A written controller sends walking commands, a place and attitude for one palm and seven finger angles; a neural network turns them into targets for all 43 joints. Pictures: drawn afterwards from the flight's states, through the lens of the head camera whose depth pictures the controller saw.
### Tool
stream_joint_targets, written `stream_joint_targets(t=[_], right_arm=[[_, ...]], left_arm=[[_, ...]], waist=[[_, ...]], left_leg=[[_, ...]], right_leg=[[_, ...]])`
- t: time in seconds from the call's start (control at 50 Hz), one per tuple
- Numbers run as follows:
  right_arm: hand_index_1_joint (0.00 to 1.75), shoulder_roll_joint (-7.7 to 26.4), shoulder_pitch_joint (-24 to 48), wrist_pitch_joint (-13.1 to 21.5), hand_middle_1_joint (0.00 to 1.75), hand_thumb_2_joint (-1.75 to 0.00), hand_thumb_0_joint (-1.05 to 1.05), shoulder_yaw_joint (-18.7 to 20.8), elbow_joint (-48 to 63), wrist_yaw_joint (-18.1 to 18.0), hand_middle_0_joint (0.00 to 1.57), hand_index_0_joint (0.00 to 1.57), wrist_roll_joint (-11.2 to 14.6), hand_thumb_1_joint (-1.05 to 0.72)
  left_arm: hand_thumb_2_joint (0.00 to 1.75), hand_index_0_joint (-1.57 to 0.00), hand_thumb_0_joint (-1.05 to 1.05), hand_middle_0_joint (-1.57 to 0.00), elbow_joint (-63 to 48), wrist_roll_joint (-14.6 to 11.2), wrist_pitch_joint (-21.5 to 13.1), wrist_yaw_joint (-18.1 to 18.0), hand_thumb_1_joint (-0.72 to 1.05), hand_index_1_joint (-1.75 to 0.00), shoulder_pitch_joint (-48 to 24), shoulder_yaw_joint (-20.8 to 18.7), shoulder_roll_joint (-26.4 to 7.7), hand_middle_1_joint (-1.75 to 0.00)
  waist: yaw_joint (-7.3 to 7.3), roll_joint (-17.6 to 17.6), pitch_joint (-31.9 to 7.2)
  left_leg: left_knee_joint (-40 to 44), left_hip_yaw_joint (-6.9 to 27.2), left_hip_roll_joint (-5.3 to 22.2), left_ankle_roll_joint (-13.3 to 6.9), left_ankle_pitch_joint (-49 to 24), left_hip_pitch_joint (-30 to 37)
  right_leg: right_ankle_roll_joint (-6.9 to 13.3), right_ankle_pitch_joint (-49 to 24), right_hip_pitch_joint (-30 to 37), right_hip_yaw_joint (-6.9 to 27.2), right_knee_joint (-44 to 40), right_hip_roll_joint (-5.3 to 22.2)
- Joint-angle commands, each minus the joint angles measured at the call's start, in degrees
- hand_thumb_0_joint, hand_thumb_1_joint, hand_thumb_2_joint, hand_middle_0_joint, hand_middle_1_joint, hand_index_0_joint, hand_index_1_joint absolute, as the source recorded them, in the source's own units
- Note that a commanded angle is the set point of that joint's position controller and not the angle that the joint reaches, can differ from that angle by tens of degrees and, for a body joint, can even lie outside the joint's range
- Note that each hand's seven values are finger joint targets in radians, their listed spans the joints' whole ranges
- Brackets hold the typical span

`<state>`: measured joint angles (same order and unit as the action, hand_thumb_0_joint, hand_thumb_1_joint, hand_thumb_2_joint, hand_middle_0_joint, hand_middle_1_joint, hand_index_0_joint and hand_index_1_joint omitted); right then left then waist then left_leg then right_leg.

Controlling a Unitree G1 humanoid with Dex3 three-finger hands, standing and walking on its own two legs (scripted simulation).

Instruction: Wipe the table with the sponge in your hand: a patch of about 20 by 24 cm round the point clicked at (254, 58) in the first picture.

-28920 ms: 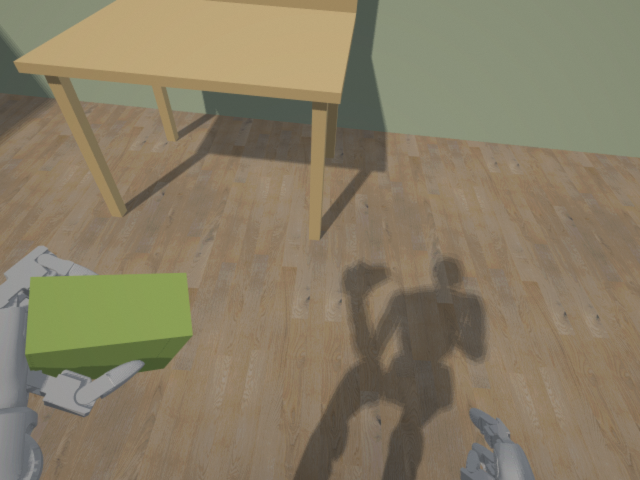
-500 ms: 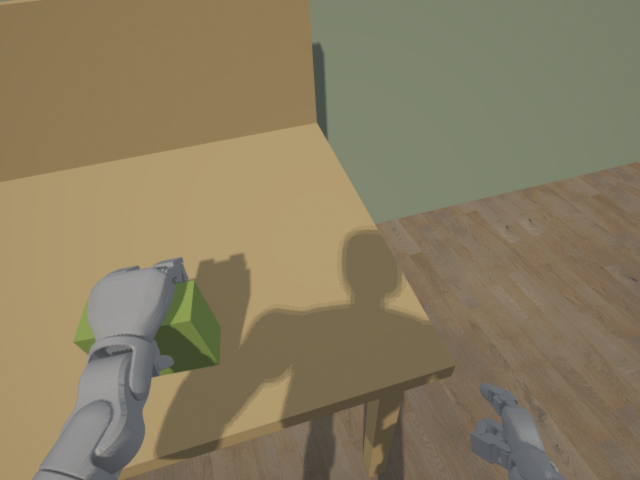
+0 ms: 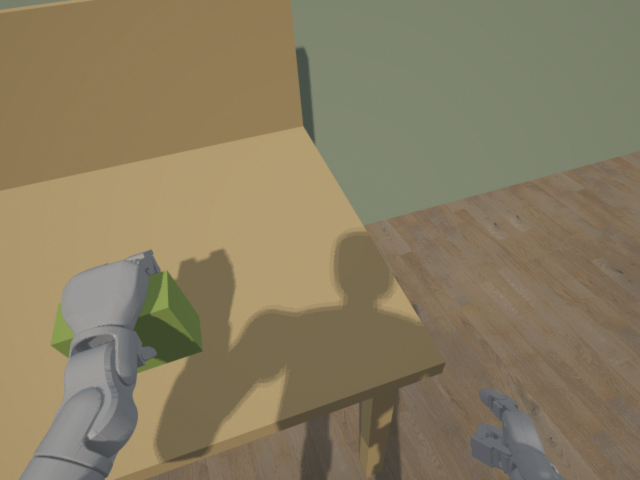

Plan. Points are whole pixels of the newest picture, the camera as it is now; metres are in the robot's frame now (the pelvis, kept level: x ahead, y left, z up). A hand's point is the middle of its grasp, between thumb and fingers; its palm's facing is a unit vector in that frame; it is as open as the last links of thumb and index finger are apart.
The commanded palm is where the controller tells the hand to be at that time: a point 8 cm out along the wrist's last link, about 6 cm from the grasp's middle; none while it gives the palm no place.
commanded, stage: move the sponge above the wiping area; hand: left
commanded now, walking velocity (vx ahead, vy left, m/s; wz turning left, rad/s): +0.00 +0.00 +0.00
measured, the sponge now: (141, 335) +0.26 +0.30 +0.03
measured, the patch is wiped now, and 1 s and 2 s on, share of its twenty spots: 0.00 0.00 0.00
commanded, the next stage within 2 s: lower the sponge onto the table in 0.50 s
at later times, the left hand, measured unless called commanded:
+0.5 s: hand (122, 313) +0.26 +0.30 +0.09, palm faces +0.11 -0.08 -0.99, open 10.2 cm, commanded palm +0.22 +0.28 +0.13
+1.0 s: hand (140, 329) +0.26 +0.29 +0.06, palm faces -0.01 -0.13 -0.99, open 10.2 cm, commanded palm +0.23 +0.28 +0.12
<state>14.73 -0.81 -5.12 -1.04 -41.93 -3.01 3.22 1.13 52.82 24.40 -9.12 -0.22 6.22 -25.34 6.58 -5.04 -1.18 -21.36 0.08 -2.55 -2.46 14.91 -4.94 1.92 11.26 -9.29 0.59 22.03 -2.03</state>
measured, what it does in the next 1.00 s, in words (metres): stands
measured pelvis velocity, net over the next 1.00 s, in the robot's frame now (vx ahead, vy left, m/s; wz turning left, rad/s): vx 0.00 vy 0.00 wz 0.01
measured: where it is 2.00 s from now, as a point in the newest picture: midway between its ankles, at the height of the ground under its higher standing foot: outside the picture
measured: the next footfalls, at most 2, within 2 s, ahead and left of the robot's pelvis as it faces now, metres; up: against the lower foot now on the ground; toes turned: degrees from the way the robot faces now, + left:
none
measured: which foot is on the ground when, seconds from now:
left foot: down 0.00-1.00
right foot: down 0.00-1.00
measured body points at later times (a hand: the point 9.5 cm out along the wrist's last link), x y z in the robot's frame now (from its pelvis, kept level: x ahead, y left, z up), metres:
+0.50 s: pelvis +0.00 +0.00 +0.00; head -0.01 -0.04 +0.45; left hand +0.25 +0.30 +0.14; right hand +0.25 -0.20 -0.09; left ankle -0.04 +0.09 -0.74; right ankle +0.01 -0.10 -0.74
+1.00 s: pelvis +0.00 +0.00 +0.00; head -0.01 -0.04 +0.45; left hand +0.25 +0.29 +0.11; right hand +0.23 -0.20 -0.10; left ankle -0.04 +0.09 -0.74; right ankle +0.01 -0.10 -0.74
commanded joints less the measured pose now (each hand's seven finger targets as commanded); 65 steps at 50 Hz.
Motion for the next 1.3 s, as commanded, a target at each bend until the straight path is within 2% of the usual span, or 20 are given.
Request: stream_joint_targets(t=[0.0, 0.06, 0.12, 0.16, 0.24, 0.26, 0.3, 0.36, 0.42, 0.48, 0.54, 0.66, 0.7, 0.8, 0.92, 1.02, 1.06, 1.1, 1.16, 1.28], right_arm=[[0.3, 7.0, 15.5, 1.8, 0.3, -0.9, 0.0, 1.3, 11.6, 0.3, 0.2, 0.2, 1.0, -0.9], [0.3, 7.2, 15.3, 1.6, 0.3, -0.9, 0.0, 1.1, 13.1, 0.4, 0.2, 0.2, 0.8, -0.9], [0.3, 7.0, 12.1, 2.1, 0.3, -0.9, 0.0, 1.2, 13.1, -0.3, 0.2, 0.2, -0.4, -0.9], [0.3, 6.6, 11.7, 2.6, 0.3, -0.9, 0.0, 1.2, 13.0, -1.0, 0.2, 0.2, -1.3, -0.9], [0.3, 5.7, 9.1, 3.9, 0.3, -0.9, 0.0, 2.1, 10.7, -1.6, 0.2, 0.2, -2.1, -0.9], [0.3, 6.0, 10.0, 3.7, 0.3, -0.9, 0.0, 2.0, 10.5, -1.4, 0.2, 0.2, -1.9, -0.9], [0.3, 5.6, 10.5, 3.7, 0.3, -0.9, 0.0, 2.2, 10.5, -0.9, 0.2, 0.2, -1.2, -0.9], [0.3, 6.4, 13.9, 2.6, 0.3, -0.9, 0.0, 1.8, 9.9, 0.2, 0.2, 0.2, 0.0, -0.9], [0.3, 6.8, 15.5, 1.6, 0.3, -0.9, 0.0, 1.5, 11.2, 1.1, 0.2, 0.2, 0.8, -0.9], [0.3, 7.2, 15.3, 0.8, 0.3, -0.9, 0.0, 0.8, 12.8, 0.8, 0.2, 0.2, 1.3, -0.9], [0.3, 7.5, 13.0, 1.0, 0.3, -0.9, 0.0, 0.8, 13.5, 0.2, 0.2, 0.2, 0.2, -0.9], [0.3, 5.9, 9.5, 4.2, 0.3, -0.9, 0.0, 1.8, 11.5, -2.2, 0.2, 0.2, -2.1, -0.9], [0.3, 5.3, 7.8, 5.0, 0.3, -0.9, 0.0, 2.4, 10.6, -2.2, 0.2, 0.2, -1.9, -0.9], [0.3, 6.0, 11.4, 4.0, 0.3, -0.9, 0.0, 2.3, 9.9, -1.1, 0.2, 0.2, 0.1, -0.9], [0.3, 7.3, 14.4, 1.2, 0.3, -0.9, 0.0, 1.0, 11.5, 0.0, 0.2, 0.2, 0.8, -0.9], [0.3, 6.7, 12.1, 1.4, 0.3, -0.9, 0.0, 1.0, 12.8, -0.3, 0.2, 0.2, -0.4, -0.9], [0.3, 6.8, 11.0, 1.9, 0.3, -0.9, 0.0, 1.4, 12.2, -0.9, 0.2, 0.2, -1.3, -0.9], [0.3, 5.6, 9.6, 2.9, 0.3, -0.9, 0.0, 1.8, 11.7, -1.1, 0.2, 0.2, -1.5, -0.9], [0.3, 6.0, 9.7, 3.2, 0.3, -0.9, 0.0, 2.3, 10.9, -0.8, 0.2, 0.2, -1.2, -0.9], [0.3, 6.7, 11.8, 2.5, 0.3, -0.9, 0.0, 2.4, 10.8, 0.1, 0.2, 0.2, 0.5, -0.9]], left_arm=[[1.3, -1.2, 0.0, -1.2, -7.3, -1.9, 7.4, 2.4, 0.1, -1.6, -6.5, -2.3, -5.9, -1.6], [1.3, -1.2, 0.0, -1.2, -10.3, -1.2, 7.6, 7.0, 0.1, -1.6, -8.2, 0.4, -5.5, -1.6], [1.3, -1.2, 0.0, -1.2, -13.7, 0.7, 2.1, 8.3, 0.1, -1.6, -15.7, -1.1, -9.0, -1.6], [1.3, -1.2, 0.0, -1.2, -18.4, 2.7, -2.5, 6.4, 0.1, -1.6, -19.9, -5.9, -14.4, -1.6], [1.3, -1.2, 0.0, -1.2, -17.1, 6.2, -8.1, -0.7, 0.1, -1.6, -21.2, -10.1, -16.0, -1.6], [1.3, -1.2, 0.0, -1.2, -17.1, 6.5, -7.2, -2.3, 0.1, -1.6, -19.9, -13.3, -18.6, -1.6], [1.3, -1.2, 0.0, -1.2, -15.4, 5.5, -4.8, -4.3, 0.1, -1.6, -17.3, -11.3, -15.2, -1.6], [1.3, -1.2, 0.0, -1.2, -8.7, 1.1, 1.9, -3.9, 0.1, -1.6, -10.5, -11.4, -13.1, -1.6], [1.3, -1.2, 0.0, -1.2, -7.3, -2.5, 7.9, 0.8, 0.1, -1.6, -3.5, -4.2, -6.0, -1.6], [1.3, -1.2, 0.0, -1.2, -8.5, -3.3, 9.7, 6.4, 0.1, -1.6, -2.8, -0.5, -4.5, -1.6], [1.3, -1.2, 0.0, -1.2, -12.1, -0.9, 5.8, 9.1, 0.1, -1.6, -8.4, -2.4, -9.4, -1.6], [1.3, -1.2, 0.0, -1.2, -21.4, 4.4, -9.7, 1.8, 0.1, -1.6, -22.1, -11.3, -18.4, -1.6], [1.3, -1.2, 0.0, -1.2, -18.0, 4.9, -10.7, -1.3, 0.1, -1.6, -19.7, -9.2, -14.3, -1.6], [1.3, -1.2, 0.0, -1.2, -8.8, 0.7, -3.0, -2.7, 0.1, -1.6, -14.1, -6.3, -8.6, -1.6], [1.3, -1.2, 0.0, -1.2, -4.3, -0.7, 7.1, 4.1, 0.1, -1.6, -9.7, -0.9, -6.0, -1.6], [1.3, -1.2, 0.0, -1.2, -11.2, 2.5, 1.3, 5.8, 0.1, -1.6, -17.7, -2.6, -9.6, -1.6], [1.3, -1.2, 0.0, -1.2, -13.2, 4.1, -2.7, 3.6, 0.1, -1.6, -20.1, -8.7, -16.2, -1.6], [1.3, -1.2, 0.0, -1.2, -13.5, 5.3, -6.0, 0.8, 0.1, -1.6, -19.9, -7.4, -13.1, -1.6], [1.3, -1.2, 0.0, -1.2, -11.4, 5.1, -6.1, -2.6, 0.1, -1.6, -15.4, -11.1, -14.8, -1.6], [1.3, -1.2, 0.0, -1.2, -5.3, 0.2, 1.3, -1.5, 0.1, -1.6, -8.8, -3.1, -4.8, -1.6]], waist=[[-0.03, 6.0, -8.4], [-1.31, 6.2, -8.8], [-1.99, 6.7, -12.1], [-0.67, 3.0, -14.9], [0.67, -3.7, -16.8], [1.51, -4.8, -16.9], [1.38, -4.5, -15.5], [1.66, 1.5, -11.8], [0.66, 6.2, -8.8], [-1.14, 8.1, -7.1], [-1.72, 8.9, -9.7], [-0.04, -4.4, -16.7], [-0.21, -5.8, -14.9], [-0.15, 1.5, -10.5], [-0.87, 8.2, -8.0], [-1.01, 4.5, -13.9], [0.04, 1.6, -15.6], [0.32, -1.6, -16.2], [1.29, -3.7, -14.7], [-0.57, 4.0, -10.5]], left_leg=[[2.9, 4.3, 0.8, 1.0, -17.5, -4.3], [2.3, 4.6, 0.7, -0.3, -15.8, -3.7], [1.1, 4.3, 0.4, -1.2, -15.8, -2.5], [1.1, 5.1, 0.6, -0.9, -16.5, -0.7], [0.7, 4.7, 1.4, 1.7, -22.0, 0.3], [1.2, 5.4, 1.1, 2.0, -21.9, -0.1], [1.1, 4.5, 1.4, 2.5, -23.4, -0.6], [2.2, 4.6, 0.9, 2.0, -21.0, -2.4], [2.1, 3.8, 0.9, 1.2, -20.1, -4.3], [1.9, 3.7, 0.8, -0.1, -17.2, -5.1], [0.7, 4.0, 0.3, -1.2, -16.1, -4.5], [0.4, 5.5, 1.1, 0.2, -18.7, 1.4], [0.2, 4.9, 1.4, 1.8, -20.3, 1.2], [2.1, 4.9, 1.5, 2.4, -18.4, -2.1], [3.0, 4.5, 0.8, 0.8, -15.3, -5.3], [1.7, 4.5, 0.7, -0.4, -16.0, -2.5], [1.6, 5.1, 0.8, -0.2, -16.0, -1.7], [1.1, 4.9, 1.1, 0.5, -18.2, -0.9], [1.5, 5.3, 1.0, 1.6, -19.5, -1.6], [1.6, 4.1, 1.3, 1.3, -18.3, -3.4]], right_leg=[[2.9, -13.7, 8.9, 3.7, -1.6, 2.0], [2.8, -12.3, 7.5, 4.9, -1.5, 1.7], [2.5, -12.5, 7.5, 4.3, -1.1, 1.8], [3.2, -11.9, 8.2, 6.0, -0.7, 0.8], [4.5, -14.1, 8.2, 5.3, 0.4, 0.2], [5.1, -13.8, 9.0, 7.1, 0.2, -0.5], [5.0, -15.5, 9.0, 6.0, 0.2, 0.3], [4.4, -16.6, 10.2, 6.6, -1.1, 0.8], [2.9, -18.8, 10.4, 4.2, -0.9, 2.0], [2.3, -16.6, 9.0, 4.1, -1.0, 2.1], [2.0, -15.5, 8.6, 4.8, -0.6, 2.3], [4.1, -11.8, 7.2, 6.6, -0.3, -0.2], [4.4, -11.0, 5.3, 4.8, -0.3, -0.2], [3.6, -11.1, 5.6, 3.5, -1.7, 1.1], [2.7, -11.4, 7.6, 3.5, -1.9, 2.0], [2.9, -11.1, 8.1, 3.8, -0.6, 1.5], [3.6, -10.7, 8.6, 5.6, -0.4, 0.6], [3.9, -11.6, 8.1, 4.3, 0.3, 0.5], [4.7, -12.6, 7.6, 6.1, -0.2, -0.1], [3.3, -13.7, 6.4, 3.4, -0.9, 1.2]])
